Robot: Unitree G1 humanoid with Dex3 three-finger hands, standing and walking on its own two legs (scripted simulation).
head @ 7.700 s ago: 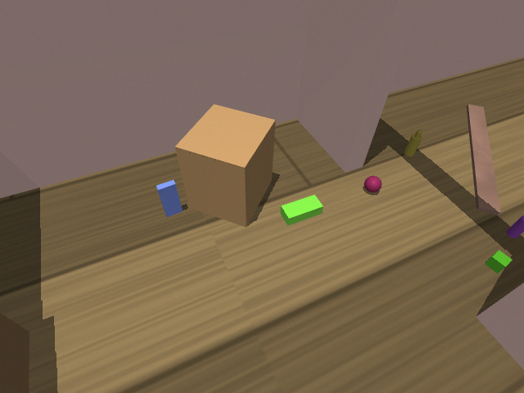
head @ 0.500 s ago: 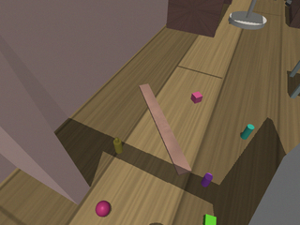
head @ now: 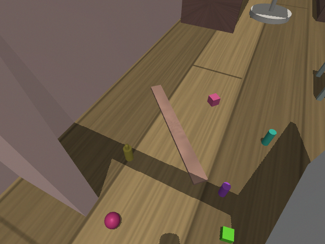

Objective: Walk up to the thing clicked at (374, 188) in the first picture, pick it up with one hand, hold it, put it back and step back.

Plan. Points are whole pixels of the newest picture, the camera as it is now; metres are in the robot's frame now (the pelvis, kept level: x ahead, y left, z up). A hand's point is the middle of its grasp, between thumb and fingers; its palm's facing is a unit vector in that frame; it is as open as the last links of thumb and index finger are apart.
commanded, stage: walk up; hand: left
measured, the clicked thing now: (112, 220) +0.36 +0.28 -0.74
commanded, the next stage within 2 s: stand in 1.62 s
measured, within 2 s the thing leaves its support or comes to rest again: neither
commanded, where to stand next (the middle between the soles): -0.02 +0.04 m, yaw +0 degrees
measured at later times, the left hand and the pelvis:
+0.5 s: hand out of the picture +0.03 +0.31 -0.18, palm faces -0.03 -0.94 -0.34, open 7.3 cm; pelvis -0.06 +0.05 -0.01, yaw +0 degrees
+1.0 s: hand out of the picture +0.03 +0.28 -0.15, palm faces +0.00 -0.95 -0.33, open 7.4 cm; pelvis -0.06 +0.03 +0.00, yaw -1 degrees
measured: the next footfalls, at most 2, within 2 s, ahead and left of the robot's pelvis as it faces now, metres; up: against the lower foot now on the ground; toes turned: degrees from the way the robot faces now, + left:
right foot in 0.56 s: -0.05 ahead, -0.08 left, +0.00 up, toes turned +2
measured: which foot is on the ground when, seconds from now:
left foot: down 0.00-1.00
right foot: down 0.00-0.26, up 0.28-0.54, down 0.56-1.00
